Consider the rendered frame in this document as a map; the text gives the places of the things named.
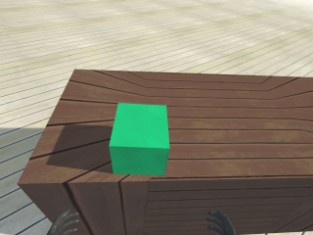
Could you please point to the robot left hand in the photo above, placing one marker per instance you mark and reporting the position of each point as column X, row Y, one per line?
column 57, row 228

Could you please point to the carton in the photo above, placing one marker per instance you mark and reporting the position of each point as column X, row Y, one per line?
column 140, row 139

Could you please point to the robot right hand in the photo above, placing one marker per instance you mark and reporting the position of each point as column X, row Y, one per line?
column 226, row 227

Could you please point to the pedestal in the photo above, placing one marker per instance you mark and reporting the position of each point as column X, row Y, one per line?
column 240, row 144

